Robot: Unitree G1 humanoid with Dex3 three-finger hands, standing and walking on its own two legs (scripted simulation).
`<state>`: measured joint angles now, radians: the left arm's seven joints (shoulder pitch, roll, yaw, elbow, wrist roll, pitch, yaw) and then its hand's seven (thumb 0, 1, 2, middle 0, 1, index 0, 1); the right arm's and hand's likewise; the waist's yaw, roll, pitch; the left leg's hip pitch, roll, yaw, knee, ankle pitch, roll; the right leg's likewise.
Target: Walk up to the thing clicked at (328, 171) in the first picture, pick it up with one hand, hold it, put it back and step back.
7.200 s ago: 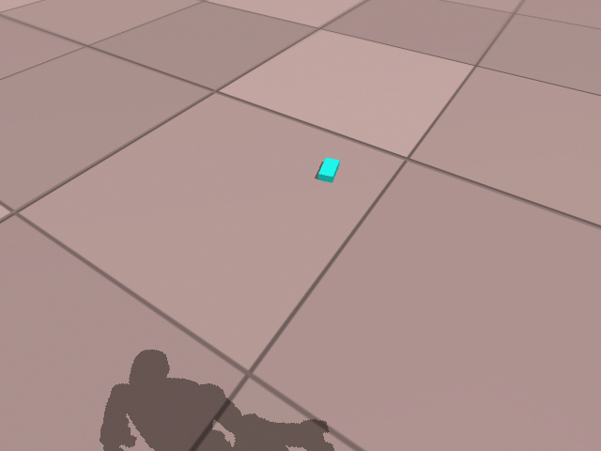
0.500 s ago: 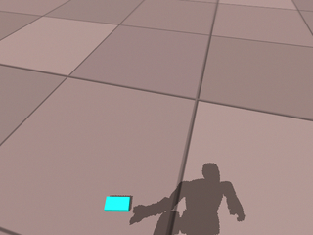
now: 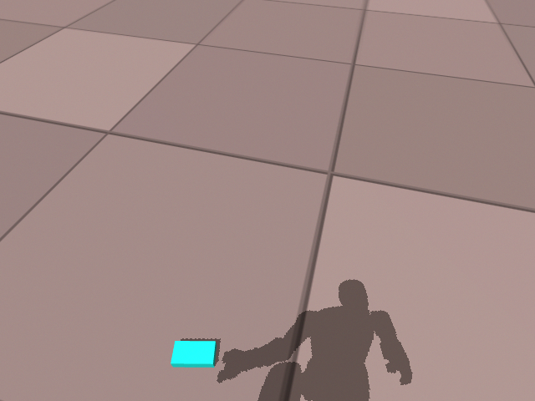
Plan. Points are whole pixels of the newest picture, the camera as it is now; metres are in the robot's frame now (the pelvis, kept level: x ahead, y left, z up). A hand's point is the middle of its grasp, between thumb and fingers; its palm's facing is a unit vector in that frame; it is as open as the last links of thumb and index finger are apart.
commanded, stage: stand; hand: left
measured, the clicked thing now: (194, 354) +0.46 +0.26 -0.76
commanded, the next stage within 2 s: none
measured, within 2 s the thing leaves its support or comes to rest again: neither
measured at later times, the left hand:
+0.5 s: hand out of the picture +0.09 +0.25 -0.16, palm faces -0.01 -0.94 -0.34, open 7.4 cm
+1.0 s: hand out of the picture +0.08 +0.25 -0.16, palm faces -0.01 -0.94 -0.34, open 7.4 cm
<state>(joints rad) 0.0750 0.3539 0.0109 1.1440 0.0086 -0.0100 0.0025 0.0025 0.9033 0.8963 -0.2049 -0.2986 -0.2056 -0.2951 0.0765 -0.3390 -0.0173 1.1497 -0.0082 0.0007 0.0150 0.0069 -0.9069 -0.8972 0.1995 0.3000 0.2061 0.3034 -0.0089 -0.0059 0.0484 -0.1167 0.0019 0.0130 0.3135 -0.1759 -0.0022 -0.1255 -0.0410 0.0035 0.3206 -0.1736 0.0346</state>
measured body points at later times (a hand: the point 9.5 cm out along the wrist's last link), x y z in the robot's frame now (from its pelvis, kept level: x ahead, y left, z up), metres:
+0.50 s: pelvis +0.01 -0.01 +0.00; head +0.03 -0.01 +0.45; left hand +0.09 +0.30 -0.13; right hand +0.11 -0.30 -0.13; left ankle +0.00 +0.12 -0.75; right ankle +0.00 -0.14 -0.75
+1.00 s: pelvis +0.01 -0.01 +0.00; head +0.02 -0.01 +0.45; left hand +0.08 +0.29 -0.13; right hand +0.09 -0.31 -0.13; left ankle +0.00 +0.12 -0.75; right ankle +0.00 -0.14 -0.75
